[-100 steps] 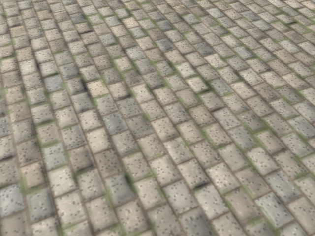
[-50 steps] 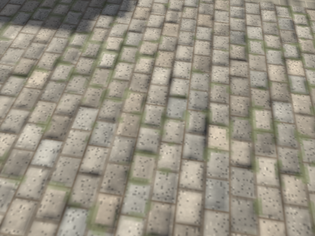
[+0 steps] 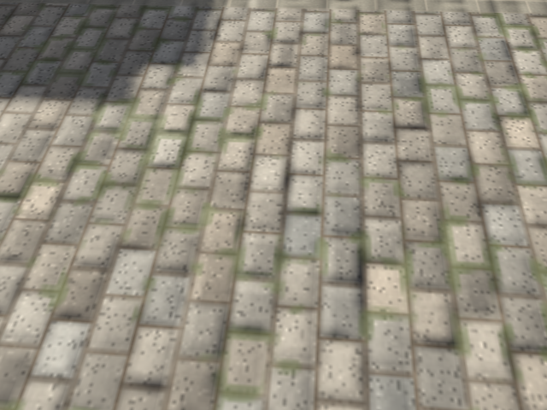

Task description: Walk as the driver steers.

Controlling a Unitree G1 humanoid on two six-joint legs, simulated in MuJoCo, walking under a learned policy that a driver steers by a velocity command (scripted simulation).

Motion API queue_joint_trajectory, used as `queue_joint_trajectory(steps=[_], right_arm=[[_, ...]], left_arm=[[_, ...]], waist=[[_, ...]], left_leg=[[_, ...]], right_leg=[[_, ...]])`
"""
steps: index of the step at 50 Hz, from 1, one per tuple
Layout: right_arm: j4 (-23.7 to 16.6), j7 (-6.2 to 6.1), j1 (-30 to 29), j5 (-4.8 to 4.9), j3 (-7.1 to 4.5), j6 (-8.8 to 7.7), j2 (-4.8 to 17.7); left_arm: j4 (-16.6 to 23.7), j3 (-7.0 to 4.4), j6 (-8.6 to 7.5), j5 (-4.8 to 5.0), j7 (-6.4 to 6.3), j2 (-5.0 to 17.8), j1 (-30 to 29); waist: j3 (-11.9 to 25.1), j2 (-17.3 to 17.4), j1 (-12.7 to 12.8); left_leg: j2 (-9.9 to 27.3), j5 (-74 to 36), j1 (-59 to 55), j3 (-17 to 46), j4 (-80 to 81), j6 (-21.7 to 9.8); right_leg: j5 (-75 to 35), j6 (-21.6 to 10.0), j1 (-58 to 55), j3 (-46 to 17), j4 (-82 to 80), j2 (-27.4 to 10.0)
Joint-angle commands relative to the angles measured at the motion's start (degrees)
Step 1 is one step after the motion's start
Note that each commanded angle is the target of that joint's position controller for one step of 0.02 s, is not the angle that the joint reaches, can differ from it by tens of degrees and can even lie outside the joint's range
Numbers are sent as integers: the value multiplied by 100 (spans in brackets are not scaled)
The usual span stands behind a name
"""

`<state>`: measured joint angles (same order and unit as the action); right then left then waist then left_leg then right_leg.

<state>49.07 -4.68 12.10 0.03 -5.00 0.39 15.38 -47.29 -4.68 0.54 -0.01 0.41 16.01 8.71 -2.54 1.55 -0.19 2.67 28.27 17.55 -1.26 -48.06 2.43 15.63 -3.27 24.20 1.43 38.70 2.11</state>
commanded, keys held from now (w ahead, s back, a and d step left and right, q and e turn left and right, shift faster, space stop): e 0.22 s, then w+e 0.20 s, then w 0.42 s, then w+q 0.16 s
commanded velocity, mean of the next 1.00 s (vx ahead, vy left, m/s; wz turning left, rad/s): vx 0.28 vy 0.00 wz -0.31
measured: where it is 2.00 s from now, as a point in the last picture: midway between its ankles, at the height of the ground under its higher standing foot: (390, 406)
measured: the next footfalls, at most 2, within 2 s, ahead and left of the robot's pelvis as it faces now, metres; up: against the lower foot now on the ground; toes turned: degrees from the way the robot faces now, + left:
left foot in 0.36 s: +0.08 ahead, +0.13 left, +0.00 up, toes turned -17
right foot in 0.82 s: +0.19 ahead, -0.22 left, +0.00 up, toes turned -23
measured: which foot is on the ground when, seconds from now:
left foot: up 0.00-0.34, down 0.36-0.82, up 0.84-1.00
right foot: down 0.00-0.36, up 0.38-0.80, down 0.82-1.00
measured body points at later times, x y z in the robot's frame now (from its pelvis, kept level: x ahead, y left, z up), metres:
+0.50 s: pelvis +0.03 +0.03 +0.03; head +0.05 +0.05 +0.48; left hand +0.26 +0.25 -0.08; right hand +0.01 -0.27 -0.07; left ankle +0.04 +0.14 -0.72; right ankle +0.03 -0.12 -0.64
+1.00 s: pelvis +0.20 -0.12 +0.03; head +0.21 -0.14 +0.47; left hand +0.37 +0.10 -0.08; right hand +0.18 -0.41 -0.10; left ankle +0.24 +0.03 -0.63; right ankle +0.16 -0.20 -0.72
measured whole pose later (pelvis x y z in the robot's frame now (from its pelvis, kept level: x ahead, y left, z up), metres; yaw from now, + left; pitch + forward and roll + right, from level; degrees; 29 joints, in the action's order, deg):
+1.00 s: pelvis +0.20 -0.12 +0.03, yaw -19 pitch +2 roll -1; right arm 48.0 0.3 16.8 1.9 -3.6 -4.4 17.1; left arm -44.2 -3.2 -4.8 -0.3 1.5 14.0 15.9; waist -0.1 2.6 0.1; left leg 5.8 14.1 33.0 2.0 -66.4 -1.7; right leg 11.8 -3.1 10.9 4.9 20.7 2.1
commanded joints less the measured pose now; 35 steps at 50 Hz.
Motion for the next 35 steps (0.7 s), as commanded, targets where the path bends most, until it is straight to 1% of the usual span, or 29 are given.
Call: queue_joint_trajectory(steps=[1,2,3,4,5,6,8,9,11,12,14,15,16,17,18,19,20,21,22,23,24,25,26,27,29,31,33,35], right_arm=[[-608,78,-148,10,-62,-108,424],[-541,88,-161,60,-63,-101,431],[-530,62,-223,18,-90,-91,520],[-532,33,-262,-23,-121,-83,595],[-547,37,-250,-17,-98,-81,507],[-546,44,-250,3,-75,-88,430],[-559,55,-308,48,-41,-110,370],[-572,67,-360,54,-23,-116,353],[-590,107,-427,62,-16,-127,394],[-598,147,-385,74,-30,-145,464],[-633,234,-351,100,-60,-199,556],[-612,276,-235,114,-70,-241,557],[-535,309,1,128,-84,-290,532],[-420,312,333,112,-132,-327,630],[-321,277,851,41,-219,-353,968],[-397,310,777,-149,-270,-384,1390],[-555,335,296,-285,-267,-478,1317],[-678,285,-93,-146,-186,-528,957],[-707,257,-167,-41,-127,-544,745],[-669,249,-71,-8,-103,-544,703],[-589,257,134,-15,-75,-575,669],[-498,284,364,-36,-61,-609,637],[-420,312,563,-41,-57,-632,623],[-371,330,704,-33,-57,-641,632],[-321,340,830,-4,-61,-632,709],[-288,340,867,40,-73,-605,837],[-227,351,997,74,-88,-580,957],[-150,391,1162,124,-100,-553,1042]], left_arm=[[327,-145,-231,-80,-7,961,741],[471,-157,-273,-19,-39,952,363],[544,-151,-254,59,-75,931,108],[580,-122,-210,83,-128,856,-11],[600,-129,-148,69,-150,871,-49],[614,-142,-104,50,-177,880,5],[652,-178,-59,52,-228,937,81],[687,-197,-40,65,-246,967,46],[760,-221,3,68,-264,994,-54],[785,-225,23,81,-266,979,-73],[854,-225,54,121,-269,969,-175],[880,-218,69,142,-276,955,-226],[908,-201,85,160,-290,914,-300],[947,-167,84,162,-299,797,-317],[989,-73,70,159,-289,417,-245],[1184,-51,-32,193,-254,260,-294],[1311,-143,-137,152,-211,687,-430],[1186,-211,-157,125,-166,909,-232],[990,-228,-157,73,-144,888,28],[887,-205,-176,30,-118,751,155],[864,-166,-207,30,-78,603,131],[845,-129,-241,57,-52,479,111],[860,-103,-270,80,-40,408,43],[912,-89,-293,88,-36,391,-83],[1045,-54,-329,74,-24,366,-370],[1167,21,-363,60,24,251,-670],[1256,87,-404,99,90,146,-921],[1306,96,-425,144,144,191,-996]], waist=[[1260,-1113,294],[1105,-583,160],[910,-311,92],[928,-354,30],[879,-486,-12],[882,-618,2],[922,-762,51],[912,-808,68],[856,-959,85],[935,-1003,69],[845,-1215,9],[783,-1238,-89],[701,-1176,-266],[622,-1000,-430],[819,-87,-507],[557,1089,-345],[69,1148,-136],[-89,967,20],[14,784,64],[85,664,47],[22,584,-27],[-12,509,-93],[-61,485,-154],[-112,491,-216],[-163,547,-295],[-188,637,-376],[-253,678,-498],[-310,713,-547]], left_leg=[[-420,1068,1921,776,-2639,57],[-315,665,1983,756,-2662,26],[-207,254,2002,753,-2285,24],[-129,-28,1732,738,-1875,25],[-214,-208,1510,637,-1486,59],[-295,-302,1402,586,-1116,97],[-404,-414,1202,596,-399,161],[-438,-497,1057,618,-85,177],[-512,-667,727,623,388,183],[-526,-742,521,606,621,155],[-584,-778,120,488,1122,42],[-608,-883,-204,416,1506,-55],[-591,-1187,-716,335,2091,-184],[-372,-1213,-1401,385,2582,-345],[801,-290,-2251,1510,3042,-671],[1875,1049,-2015,3457,3750,-1219],[2143,1551,-1398,3857,3968,-1526],[1843,1296,-1348,3261,3996,-1357],[1511,822,-1441,2714,3968,-1138],[1310,421,-1437,2311,3974,-1028],[1212,8,-1346,1970,4024,-1021],[1128,-268,-1295,1694,4071,-1039],[1088,-455,-1325,1504,4098,-1086],[1080,-597,-1385,1372,4124,-1137],[1100,-893,-1478,1181,4187,-1200],[1072,-1287,-1350,896,4207,-1189],[1067,-1556,-1143,658,4163,-1182],[1163,-1602,-1118,607,4067,-1202]], right_leg=[[-3359,-1693,-2396,-3336,-1780,-2096],[-3096,-1442,-2166,-2869,-1702,-1842],[-2856,-1235,-1901,-2571,-1762,-1690],[-2537,-1074,-1683,-2333,-1829,-1482],[-2302,-1008,-1484,-2211,-1895,-1287],[-2156,-1003,-1481,-2171,-1943,-1194],[-1792,-1018,-1517,-2232,-2002,-1149],[-1513,-1006,-1438,-2284,-2035,-1131],[-1037,-976,-1175,-2445,-2140,-1098],[-277,-953,-1065,-2547,-2254,-1050],[1105,-875,-705,-2794,-2436,-950],[1556,-799,-469,-2856,-2444,-879],[1889,-654,-124,-2822,-2362,-728],[2102,-388,446,-2629,-2067,-461],[2235,-34,1307,-1928,-501,3],[1693,31,2342,-1161,896,585],[1236,37,2673,-1312,1578,57],[703,105,2697,-1263,1911,-83],[339,221,2533,-1135,2123,-122],[48,301,2416,-1012,2375,-134],[-226,343,2375,-964,2551,-170],[-434,358,2340,-907,2592,-179],[-601,379,2388,-868,2511,-202],[-753,406,2455,-835,2326,-237],[-1000,471,2413,-651,1700,-366],[-1204,531,1991,-302,933,-520],[-1151,527,1432,-64,296,-504],[-866,425,1001,81,-131,-443]])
